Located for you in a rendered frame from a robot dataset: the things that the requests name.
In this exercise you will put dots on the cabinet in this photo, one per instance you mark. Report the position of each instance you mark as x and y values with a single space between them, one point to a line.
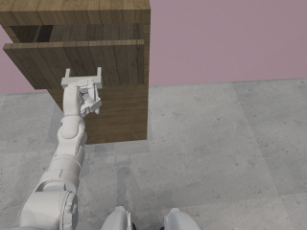
123 114

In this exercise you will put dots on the left robot forearm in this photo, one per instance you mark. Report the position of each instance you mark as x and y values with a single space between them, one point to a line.
64 170

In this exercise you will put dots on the robot left hand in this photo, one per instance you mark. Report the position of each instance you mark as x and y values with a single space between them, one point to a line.
76 104

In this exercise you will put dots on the robot right shin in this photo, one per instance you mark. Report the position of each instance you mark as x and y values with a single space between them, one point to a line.
174 210

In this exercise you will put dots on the robot left thigh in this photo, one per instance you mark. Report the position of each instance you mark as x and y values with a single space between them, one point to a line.
118 220

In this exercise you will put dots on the left robot upper arm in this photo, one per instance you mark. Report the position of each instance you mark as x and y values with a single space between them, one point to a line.
50 210

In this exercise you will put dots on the handle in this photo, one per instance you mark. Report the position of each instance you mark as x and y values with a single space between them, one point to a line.
98 81

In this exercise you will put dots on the drawer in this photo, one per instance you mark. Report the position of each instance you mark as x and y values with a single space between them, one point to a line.
115 47

